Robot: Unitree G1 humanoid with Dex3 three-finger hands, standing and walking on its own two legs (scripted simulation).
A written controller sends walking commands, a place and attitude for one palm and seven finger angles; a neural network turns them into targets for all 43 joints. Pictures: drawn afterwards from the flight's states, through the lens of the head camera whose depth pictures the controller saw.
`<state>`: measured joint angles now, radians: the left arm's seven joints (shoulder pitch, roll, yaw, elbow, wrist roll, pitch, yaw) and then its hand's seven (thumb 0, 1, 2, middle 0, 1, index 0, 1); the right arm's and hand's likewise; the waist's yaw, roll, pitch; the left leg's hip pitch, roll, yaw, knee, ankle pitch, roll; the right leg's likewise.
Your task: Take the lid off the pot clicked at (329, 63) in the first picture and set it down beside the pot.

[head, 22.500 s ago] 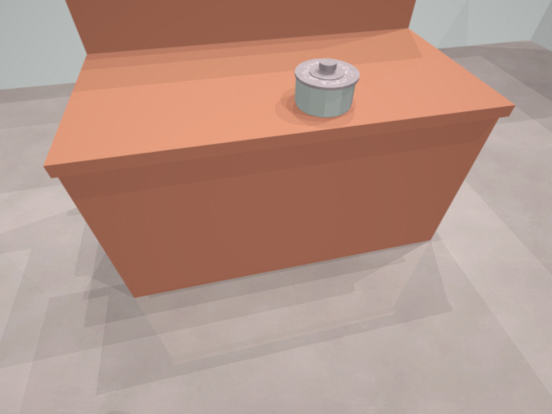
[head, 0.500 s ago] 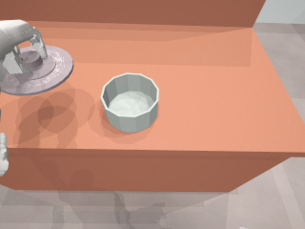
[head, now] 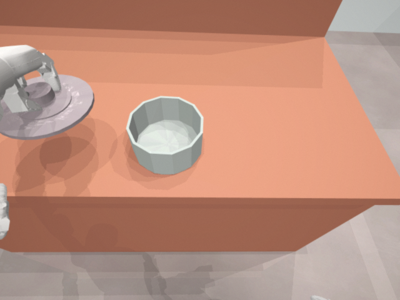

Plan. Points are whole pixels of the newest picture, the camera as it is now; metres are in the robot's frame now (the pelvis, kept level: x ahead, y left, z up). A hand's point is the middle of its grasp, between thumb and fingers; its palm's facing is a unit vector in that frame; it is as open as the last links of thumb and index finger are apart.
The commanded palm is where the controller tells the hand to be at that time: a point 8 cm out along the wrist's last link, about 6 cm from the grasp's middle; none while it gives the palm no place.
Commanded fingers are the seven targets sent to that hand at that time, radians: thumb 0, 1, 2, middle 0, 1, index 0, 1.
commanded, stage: lower the lid onto the table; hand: left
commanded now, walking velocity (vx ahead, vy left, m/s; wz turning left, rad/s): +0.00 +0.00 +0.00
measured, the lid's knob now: (39, 93) +0.47 +0.32 +0.13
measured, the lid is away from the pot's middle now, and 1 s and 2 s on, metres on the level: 0.24 0.24 0.23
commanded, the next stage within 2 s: none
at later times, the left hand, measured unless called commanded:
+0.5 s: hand (30, 108) +0.43 +0.32 +0.12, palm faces -0.40 -0.12 -0.91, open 8.3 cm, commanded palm +0.46 +0.32 +0.18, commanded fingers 0.00 0.54 1.09 -0.95 -1.07 -0.83 -1.00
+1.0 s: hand (39, 122) +0.43 +0.32 +0.09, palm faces -0.44 -0.09 -0.90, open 8.3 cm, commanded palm +0.46 +0.31 +0.15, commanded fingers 0.00 0.54 1.09 -0.95 -1.07 -0.83 -1.00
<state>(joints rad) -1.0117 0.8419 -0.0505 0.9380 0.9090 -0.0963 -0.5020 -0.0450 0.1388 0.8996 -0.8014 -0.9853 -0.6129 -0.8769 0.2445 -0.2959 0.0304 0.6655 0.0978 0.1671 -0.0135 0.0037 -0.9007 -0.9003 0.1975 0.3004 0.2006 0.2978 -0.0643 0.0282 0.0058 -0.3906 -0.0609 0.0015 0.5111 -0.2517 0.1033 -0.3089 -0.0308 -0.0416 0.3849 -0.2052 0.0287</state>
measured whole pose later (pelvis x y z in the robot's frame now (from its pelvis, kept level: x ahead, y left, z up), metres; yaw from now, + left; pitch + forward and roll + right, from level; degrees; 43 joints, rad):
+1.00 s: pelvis -0.01 +0.01 -0.01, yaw -1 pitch +9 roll -3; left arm -0.94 0.81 -0.06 1.03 0.94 -0.18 -0.41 -0.05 0.14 0.90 -0.80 -0.99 -0.61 -0.87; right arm 0.28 -0.30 0.03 0.70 0.10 0.15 -0.05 0.00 -0.90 -0.90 0.20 0.30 0.20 0.30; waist -0.07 0.02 -0.01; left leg -0.47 -0.05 0.01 0.59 -0.27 0.11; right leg -0.39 -0.02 -0.03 0.46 -0.22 0.01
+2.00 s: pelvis -0.01 +0.01 -0.02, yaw -2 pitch +15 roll -5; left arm -0.94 0.82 -0.03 1.11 0.99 -0.23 -0.33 -0.04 0.14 0.90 -0.81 -0.99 -0.61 -0.88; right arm 0.33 -0.30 0.03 0.71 0.08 0.14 -0.07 0.00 -0.90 -0.90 0.20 0.30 0.20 0.30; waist -0.11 0.02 -0.05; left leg -0.65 -0.03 0.02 0.73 -0.34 0.11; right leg -0.57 0.00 -0.02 0.59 -0.28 0.01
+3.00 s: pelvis -0.01 +0.02 -0.03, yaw -3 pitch +15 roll -6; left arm -0.88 0.81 0.01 1.08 0.99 -0.23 -0.29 0.00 0.09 0.65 -0.43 -0.92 -0.40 -0.91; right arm 0.34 -0.29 0.02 0.70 0.08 0.19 -0.04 0.00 -0.90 -0.90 0.20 0.30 0.20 0.30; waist -0.10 0.03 -0.07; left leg -0.70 -0.03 0.02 0.79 -0.36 0.12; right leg -0.61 0.00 -0.02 0.63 -0.30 0.00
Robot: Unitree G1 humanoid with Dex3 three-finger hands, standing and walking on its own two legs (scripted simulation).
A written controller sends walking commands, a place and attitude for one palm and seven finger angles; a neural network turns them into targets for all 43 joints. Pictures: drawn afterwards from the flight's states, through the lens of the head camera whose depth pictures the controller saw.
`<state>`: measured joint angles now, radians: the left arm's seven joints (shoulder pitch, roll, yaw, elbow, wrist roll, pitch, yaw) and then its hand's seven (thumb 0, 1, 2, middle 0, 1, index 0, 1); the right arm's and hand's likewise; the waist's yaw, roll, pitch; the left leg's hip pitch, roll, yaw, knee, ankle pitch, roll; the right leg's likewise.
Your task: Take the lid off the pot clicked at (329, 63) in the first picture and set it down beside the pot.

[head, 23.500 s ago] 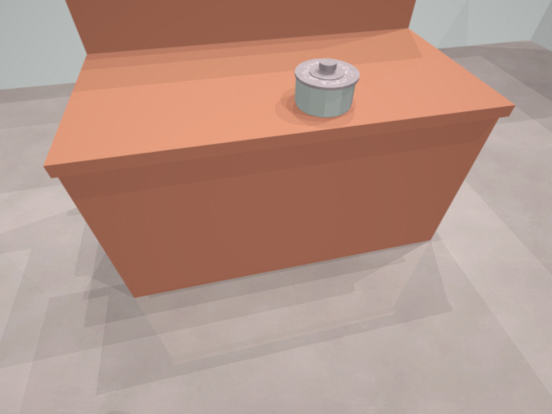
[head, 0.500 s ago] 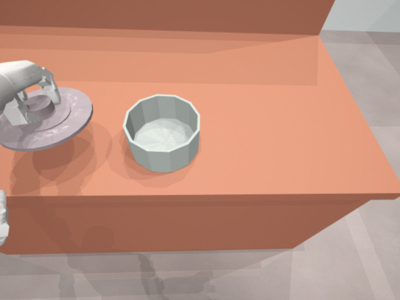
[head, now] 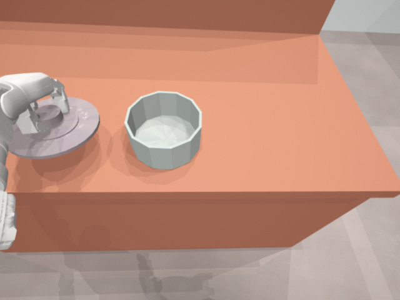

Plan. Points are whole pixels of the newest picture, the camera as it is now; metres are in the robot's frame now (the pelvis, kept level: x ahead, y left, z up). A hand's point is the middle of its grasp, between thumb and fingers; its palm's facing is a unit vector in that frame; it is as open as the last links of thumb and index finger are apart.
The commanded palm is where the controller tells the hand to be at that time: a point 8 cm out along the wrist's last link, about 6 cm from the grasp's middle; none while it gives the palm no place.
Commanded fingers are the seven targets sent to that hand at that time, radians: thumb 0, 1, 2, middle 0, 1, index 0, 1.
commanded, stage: lower the lid onto the table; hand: left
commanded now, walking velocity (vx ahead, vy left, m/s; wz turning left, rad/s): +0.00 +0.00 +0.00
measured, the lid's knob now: (48, 115) +0.46 +0.32 +0.07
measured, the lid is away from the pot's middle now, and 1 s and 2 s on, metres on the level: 0.24 0.23 0.24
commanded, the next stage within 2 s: open the fingers wide in 1.04 s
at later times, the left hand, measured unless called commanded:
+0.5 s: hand (46, 123) +0.45 +0.32 +0.06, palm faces -0.47 -0.10 -0.88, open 8.3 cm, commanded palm +0.49 +0.32 +0.12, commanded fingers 0.00 0.54 1.09 -0.95 -1.07 -0.83 -1.00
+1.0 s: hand (55, 130) +0.46 +0.32 +0.03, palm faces -0.49 -0.09 -0.87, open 8.3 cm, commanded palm +0.51 +0.32 +0.09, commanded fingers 0.00 0.54 1.09 -0.95 -1.07 -0.83 -1.00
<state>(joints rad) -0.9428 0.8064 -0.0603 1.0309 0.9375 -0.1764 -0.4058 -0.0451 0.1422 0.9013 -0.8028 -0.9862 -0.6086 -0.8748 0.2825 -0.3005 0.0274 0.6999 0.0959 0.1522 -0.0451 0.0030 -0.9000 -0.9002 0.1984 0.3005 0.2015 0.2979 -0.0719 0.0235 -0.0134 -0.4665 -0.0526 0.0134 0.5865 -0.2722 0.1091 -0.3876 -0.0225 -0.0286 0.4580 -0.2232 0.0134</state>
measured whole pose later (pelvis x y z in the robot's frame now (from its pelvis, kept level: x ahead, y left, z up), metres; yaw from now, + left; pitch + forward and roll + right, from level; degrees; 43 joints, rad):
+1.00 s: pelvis +0.00 +0.01 -0.02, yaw -1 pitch +15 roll -5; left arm -0.94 0.82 -0.03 1.11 0.99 -0.23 -0.33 -0.04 0.14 0.90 -0.81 -0.99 -0.61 -0.88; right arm 0.33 -0.30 0.03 0.71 0.08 0.14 -0.07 0.00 -0.90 -0.90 0.20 0.30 0.20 0.30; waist -0.11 0.02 -0.05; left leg -0.65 -0.03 0.02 0.73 -0.34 0.11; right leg -0.57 0.00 -0.02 0.59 -0.28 0.01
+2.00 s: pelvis +0.00 +0.01 -0.02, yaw -2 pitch +15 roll -6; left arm -0.88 0.81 0.01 1.08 0.99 -0.23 -0.29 0.00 0.09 0.65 -0.43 -0.92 -0.40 -0.91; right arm 0.34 -0.29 0.02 0.70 0.08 0.19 -0.04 0.00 -0.90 -0.90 0.20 0.30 0.20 0.30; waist -0.10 0.03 -0.07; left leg -0.70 -0.03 0.02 0.79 -0.36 0.12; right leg -0.61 0.00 -0.02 0.63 -0.30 0.00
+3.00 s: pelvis +0.01 +0.03 -0.01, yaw +1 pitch +12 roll -5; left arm -0.94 0.76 -0.06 1.01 0.95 -0.16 -0.33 0.00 0.01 0.62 -0.36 -0.88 -0.35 -0.88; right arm 0.32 -0.28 0.02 0.69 0.09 0.17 -0.02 0.00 -0.90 -0.90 0.20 0.30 0.20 0.30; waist -0.07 0.04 -0.07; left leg -0.57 -0.08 0.00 0.70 -0.33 0.14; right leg -0.47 -0.02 0.01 0.55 -0.28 -0.02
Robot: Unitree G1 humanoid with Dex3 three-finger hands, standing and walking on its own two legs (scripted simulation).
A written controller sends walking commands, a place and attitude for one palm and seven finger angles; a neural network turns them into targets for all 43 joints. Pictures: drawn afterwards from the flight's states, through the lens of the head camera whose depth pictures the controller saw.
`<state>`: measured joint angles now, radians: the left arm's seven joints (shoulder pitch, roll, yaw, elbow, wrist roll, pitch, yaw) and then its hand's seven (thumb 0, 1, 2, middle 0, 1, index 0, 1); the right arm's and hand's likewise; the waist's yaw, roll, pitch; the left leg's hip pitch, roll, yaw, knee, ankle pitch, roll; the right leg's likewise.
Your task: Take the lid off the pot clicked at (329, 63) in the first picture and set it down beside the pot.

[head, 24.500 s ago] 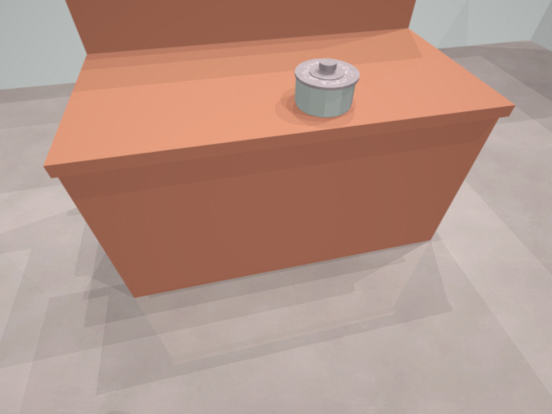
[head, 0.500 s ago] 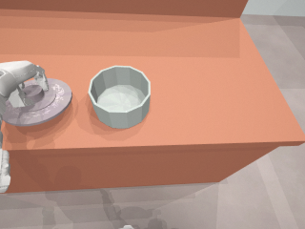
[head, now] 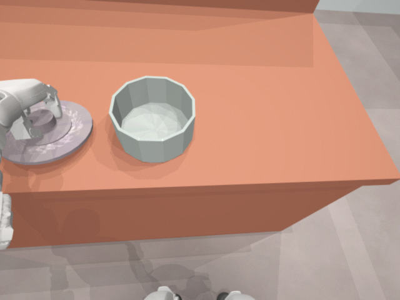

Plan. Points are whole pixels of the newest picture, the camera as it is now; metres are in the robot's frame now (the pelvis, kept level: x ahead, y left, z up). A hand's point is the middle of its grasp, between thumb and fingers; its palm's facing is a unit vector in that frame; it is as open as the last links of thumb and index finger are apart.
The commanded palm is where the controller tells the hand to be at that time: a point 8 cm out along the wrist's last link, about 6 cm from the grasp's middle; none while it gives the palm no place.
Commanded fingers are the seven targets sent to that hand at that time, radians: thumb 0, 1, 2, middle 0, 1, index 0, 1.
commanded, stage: lower the lid onto the table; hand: left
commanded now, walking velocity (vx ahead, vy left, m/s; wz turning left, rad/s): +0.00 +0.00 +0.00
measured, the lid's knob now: (41, 120) +0.47 +0.32 +0.02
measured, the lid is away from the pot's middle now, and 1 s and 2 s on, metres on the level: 0.23 0.24 0.24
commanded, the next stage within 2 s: open the fingers wide in 0.04 s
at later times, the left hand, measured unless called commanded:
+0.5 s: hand (23, 134) +0.42 +0.34 +0.04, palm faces -0.45 -0.11 -0.89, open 8.3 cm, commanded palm +0.46 +0.32 +0.09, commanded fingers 0.00 0.30 0.83 -0.65 -1.00 -0.59 -0.96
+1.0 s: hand (23, 129) +0.43 +0.34 +0.04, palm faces -0.45 -0.12 -0.88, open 10.2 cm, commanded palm +0.46 +0.32 +0.09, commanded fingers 0.00 0.01 0.60 -0.33 -0.89 -0.33 -0.89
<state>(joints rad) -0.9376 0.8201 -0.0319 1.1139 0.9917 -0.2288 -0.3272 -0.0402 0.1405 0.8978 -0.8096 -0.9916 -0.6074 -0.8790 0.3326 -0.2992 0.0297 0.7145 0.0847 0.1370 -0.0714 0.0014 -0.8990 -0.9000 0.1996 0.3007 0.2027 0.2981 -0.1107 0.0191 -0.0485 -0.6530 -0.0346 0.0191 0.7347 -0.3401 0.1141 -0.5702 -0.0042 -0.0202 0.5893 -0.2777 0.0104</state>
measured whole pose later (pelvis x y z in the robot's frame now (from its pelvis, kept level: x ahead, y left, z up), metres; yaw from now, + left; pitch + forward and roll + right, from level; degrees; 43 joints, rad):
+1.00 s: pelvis +0.00 +0.01 -0.01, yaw +0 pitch +15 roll -6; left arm -0.88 0.81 0.01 1.08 0.99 -0.23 -0.29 0.00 0.09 0.65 -0.43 -0.92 -0.40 -0.91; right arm 0.34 -0.29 0.02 0.70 0.08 0.19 -0.04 0.00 -0.90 -0.90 0.20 0.30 0.20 0.30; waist -0.10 0.03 -0.07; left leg -0.70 -0.03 0.02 0.79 -0.36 0.12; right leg -0.61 0.00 -0.02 0.63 -0.30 0.00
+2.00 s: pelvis +0.00 +0.02 +0.00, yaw +2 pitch +12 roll -5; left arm -0.94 0.76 -0.06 1.01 0.95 -0.16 -0.33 0.00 0.01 0.62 -0.36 -0.88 -0.35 -0.88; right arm 0.32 -0.28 0.02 0.69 0.09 0.17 -0.02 0.00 -0.90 -0.90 0.20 0.30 0.20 0.30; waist -0.07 0.04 -0.07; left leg -0.57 -0.08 0.00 0.70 -0.33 0.14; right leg -0.47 -0.02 0.01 0.55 -0.28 -0.02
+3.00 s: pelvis +0.00 -0.01 +0.02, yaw +4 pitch +7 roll -4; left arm -0.91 0.83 -0.03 0.84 0.93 -0.13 -0.46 0.00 0.01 0.62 -0.36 -0.88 -0.35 -0.88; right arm 0.29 -0.29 0.02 0.65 0.10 0.21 0.00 0.00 -0.90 -0.90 0.20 0.30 0.20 0.30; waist -0.07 0.04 -0.02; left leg -0.44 -0.07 -0.03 0.59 -0.28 0.10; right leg -0.35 -0.01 0.00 0.46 -0.24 0.01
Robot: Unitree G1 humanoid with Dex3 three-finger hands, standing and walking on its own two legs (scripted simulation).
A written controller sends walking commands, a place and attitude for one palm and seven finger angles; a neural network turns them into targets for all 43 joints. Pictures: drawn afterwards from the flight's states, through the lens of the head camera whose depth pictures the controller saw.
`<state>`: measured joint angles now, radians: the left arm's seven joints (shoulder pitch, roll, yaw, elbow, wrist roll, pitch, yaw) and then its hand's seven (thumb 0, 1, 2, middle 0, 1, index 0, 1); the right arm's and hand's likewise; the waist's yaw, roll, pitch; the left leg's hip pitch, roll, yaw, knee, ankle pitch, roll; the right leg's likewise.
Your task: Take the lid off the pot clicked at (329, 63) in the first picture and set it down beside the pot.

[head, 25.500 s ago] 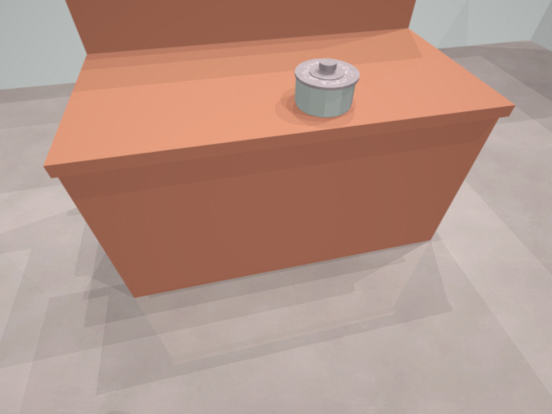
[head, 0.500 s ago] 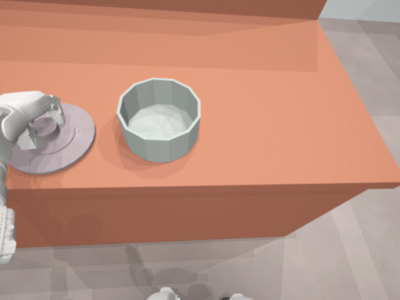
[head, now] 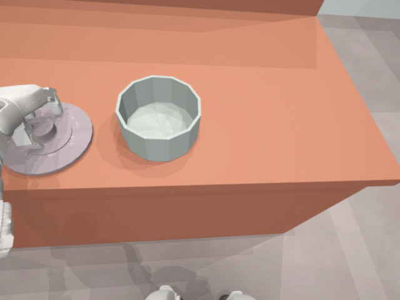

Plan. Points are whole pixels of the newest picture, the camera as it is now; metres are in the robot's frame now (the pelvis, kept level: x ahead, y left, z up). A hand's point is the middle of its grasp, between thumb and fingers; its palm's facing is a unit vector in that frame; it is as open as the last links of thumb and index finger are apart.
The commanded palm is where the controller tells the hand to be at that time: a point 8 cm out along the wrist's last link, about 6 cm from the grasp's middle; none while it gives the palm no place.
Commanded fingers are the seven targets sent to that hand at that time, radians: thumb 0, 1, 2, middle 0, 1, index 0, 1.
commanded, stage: open the fingers wide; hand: left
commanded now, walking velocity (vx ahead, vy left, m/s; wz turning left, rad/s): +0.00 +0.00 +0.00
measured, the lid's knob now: (42, 128) +0.45 +0.33 +0.02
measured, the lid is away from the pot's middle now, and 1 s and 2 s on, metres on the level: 0.24 0.24 0.24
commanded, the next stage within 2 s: raise the empty hand in 0.24 s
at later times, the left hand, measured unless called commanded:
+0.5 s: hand (23, 123) +0.43 +0.34 +0.06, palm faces -0.40 -0.10 -0.91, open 11.0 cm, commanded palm +0.46 +0.32 +0.12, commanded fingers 0.00 0.00 0.62 -0.34 -0.88 -0.34 -0.88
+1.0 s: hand (5, 101) +0.44 +0.34 +0.11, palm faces -0.35 -0.12 -0.93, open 11.0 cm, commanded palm +0.46 +0.32 +0.17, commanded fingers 0.00 0.00 0.62 -0.34 -0.88 -0.34 -0.88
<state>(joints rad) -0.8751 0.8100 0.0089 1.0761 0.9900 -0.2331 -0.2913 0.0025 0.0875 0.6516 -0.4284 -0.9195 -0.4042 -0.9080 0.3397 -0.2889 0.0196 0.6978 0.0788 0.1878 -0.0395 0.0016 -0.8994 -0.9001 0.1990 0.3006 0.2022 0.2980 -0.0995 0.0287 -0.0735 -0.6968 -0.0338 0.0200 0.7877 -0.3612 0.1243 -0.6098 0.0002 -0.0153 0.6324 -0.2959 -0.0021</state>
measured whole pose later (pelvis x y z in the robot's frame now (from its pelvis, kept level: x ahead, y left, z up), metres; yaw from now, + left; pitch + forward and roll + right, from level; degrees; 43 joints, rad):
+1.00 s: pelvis +0.01 +0.01 +0.01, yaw +2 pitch +12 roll -5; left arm -0.94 0.76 -0.06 1.01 0.95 -0.16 -0.33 0.00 0.01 0.62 -0.36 -0.88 -0.35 -0.88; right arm 0.32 -0.28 0.02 0.69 0.09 0.17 -0.02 0.00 -0.90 -0.90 0.20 0.30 0.20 0.30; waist -0.07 0.04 -0.07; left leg -0.57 -0.08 0.00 0.70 -0.33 0.14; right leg -0.47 -0.02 0.01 0.55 -0.28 -0.02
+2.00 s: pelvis +0.00 -0.02 +0.02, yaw +4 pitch +7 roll -4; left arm -0.91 0.83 -0.03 0.84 0.93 -0.13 -0.46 0.00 0.01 0.62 -0.36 -0.88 -0.35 -0.88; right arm 0.29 -0.29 0.02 0.65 0.10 0.21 0.00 0.00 -0.90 -0.90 0.20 0.30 0.20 0.30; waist -0.07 0.04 -0.02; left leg -0.44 -0.07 -0.03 0.59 -0.28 0.10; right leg -0.35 -0.01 0.00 0.46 -0.24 0.01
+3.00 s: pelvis +0.03 -0.08 +0.03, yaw +2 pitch -2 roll -1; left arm -0.05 0.44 0.37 0.04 -0.09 -0.03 0.08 0.01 0.54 0.79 -0.27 -0.52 -0.26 -0.52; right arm 0.18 -0.27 0.02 0.67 0.06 -0.02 -0.06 0.01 -0.90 -0.90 0.20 0.30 0.20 0.30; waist 0.02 0.06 0.01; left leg -0.16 0.00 -0.02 0.49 -0.30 0.02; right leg -0.12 0.05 0.00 0.42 -0.27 -0.03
